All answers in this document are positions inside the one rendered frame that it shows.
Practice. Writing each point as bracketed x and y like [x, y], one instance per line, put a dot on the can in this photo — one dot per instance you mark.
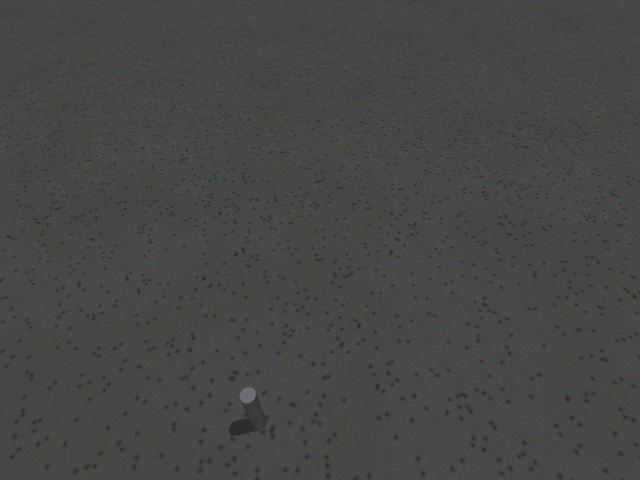
[253, 408]

